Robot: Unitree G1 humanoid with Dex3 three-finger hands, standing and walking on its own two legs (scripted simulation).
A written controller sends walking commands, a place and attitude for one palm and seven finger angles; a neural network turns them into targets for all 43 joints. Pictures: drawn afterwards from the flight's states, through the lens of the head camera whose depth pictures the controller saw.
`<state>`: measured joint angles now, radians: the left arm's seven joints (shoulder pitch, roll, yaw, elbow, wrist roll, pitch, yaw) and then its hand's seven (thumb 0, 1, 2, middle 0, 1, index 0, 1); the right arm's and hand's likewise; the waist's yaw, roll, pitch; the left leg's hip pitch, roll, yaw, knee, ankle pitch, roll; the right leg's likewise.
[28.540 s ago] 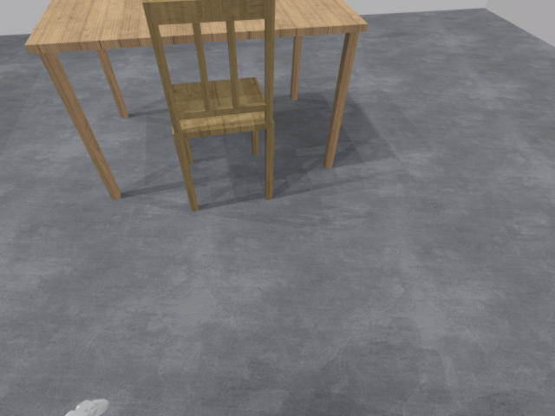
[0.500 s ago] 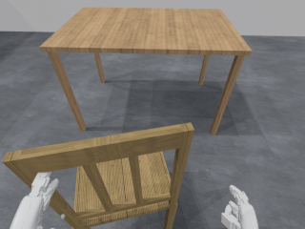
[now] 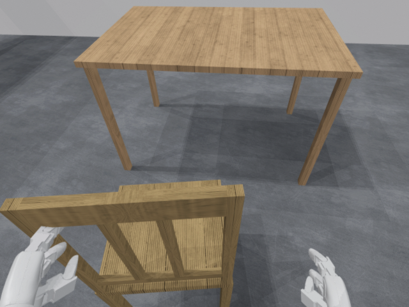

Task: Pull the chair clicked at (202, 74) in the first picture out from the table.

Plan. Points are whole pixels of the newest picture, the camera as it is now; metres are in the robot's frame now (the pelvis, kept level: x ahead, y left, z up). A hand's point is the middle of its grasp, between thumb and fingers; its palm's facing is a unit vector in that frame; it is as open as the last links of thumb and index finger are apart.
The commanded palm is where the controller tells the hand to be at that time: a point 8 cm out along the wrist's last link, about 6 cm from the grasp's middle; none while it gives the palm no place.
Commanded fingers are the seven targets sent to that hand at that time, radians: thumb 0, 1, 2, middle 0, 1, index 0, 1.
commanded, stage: draw the hand back to the body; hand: left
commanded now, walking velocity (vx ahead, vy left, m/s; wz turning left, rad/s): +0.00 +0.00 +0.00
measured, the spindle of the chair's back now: (125, 252) +0.23 +0.22 -0.07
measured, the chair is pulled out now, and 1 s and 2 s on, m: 0.62 0.62 0.62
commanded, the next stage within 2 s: step back with the hand held close in 0.34 s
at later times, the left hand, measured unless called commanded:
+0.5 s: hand (69, 277) +0.14 +0.25 +0.05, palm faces +0.29 -0.83 -0.47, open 7.1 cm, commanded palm +0.14 +0.29 +0.19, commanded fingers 0.00 0.90 0.90 -0.20 -0.30 -0.20 -0.30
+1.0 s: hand (2, 287) +0.09 +0.27 +0.15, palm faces +0.26 -0.77 -0.58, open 6.9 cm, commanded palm +0.04 +0.31 +0.19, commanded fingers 0.00 0.90 0.90 -0.20 -0.30 -0.20 -0.30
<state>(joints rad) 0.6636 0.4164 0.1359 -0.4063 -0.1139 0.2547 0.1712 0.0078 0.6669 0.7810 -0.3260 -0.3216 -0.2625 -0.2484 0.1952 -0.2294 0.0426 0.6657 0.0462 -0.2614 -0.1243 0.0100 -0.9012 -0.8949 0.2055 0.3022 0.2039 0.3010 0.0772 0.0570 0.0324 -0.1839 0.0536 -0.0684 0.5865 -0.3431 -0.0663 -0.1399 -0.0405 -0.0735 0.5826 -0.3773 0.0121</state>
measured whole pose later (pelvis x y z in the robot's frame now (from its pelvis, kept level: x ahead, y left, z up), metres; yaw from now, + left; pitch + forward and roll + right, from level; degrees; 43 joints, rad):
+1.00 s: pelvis -0.10 +0.01 +0.00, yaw +0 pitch -3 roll -2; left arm 0.63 0.60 0.41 -0.69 -0.09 -0.07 0.16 0.02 0.89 0.89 -0.24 -0.31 -0.33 -0.34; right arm 0.15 -0.20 0.01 0.58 0.04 -0.13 -0.13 0.01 -0.90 -0.89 0.20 0.30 0.20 0.30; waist 0.06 -0.01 0.18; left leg -0.38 0.07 -0.09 0.62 -0.20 -0.06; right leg -0.31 -0.02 -0.09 0.55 -0.19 0.01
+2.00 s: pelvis -0.32 +0.06 +0.00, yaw +1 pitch -2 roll -1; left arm 0.60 0.47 0.48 -0.50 -0.03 -0.21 0.14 0.01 0.89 0.89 -0.21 -0.30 -0.22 -0.30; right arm 0.26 -0.21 -0.02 0.63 0.02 -0.08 -0.05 0.01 -0.90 -0.89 0.21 0.30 0.20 0.30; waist 0.00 0.03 0.00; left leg -0.46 0.00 -0.01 0.86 -0.44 0.02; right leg -0.31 0.00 -0.07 0.58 -0.26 -0.05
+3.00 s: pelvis -0.31 +0.05 +0.01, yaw +1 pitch +0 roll +0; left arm 0.51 0.39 0.32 -0.32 -0.02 -0.18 0.12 0.01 0.89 0.90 -0.21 -0.30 -0.21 -0.30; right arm 0.19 -0.21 -0.02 0.66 0.02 -0.10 -0.03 0.01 -0.90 -0.89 0.20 0.30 0.20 0.30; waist 0.01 0.03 0.01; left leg -0.25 0.01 0.03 0.50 -0.24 0.01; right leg -0.17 0.00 -0.08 0.47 -0.29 -0.02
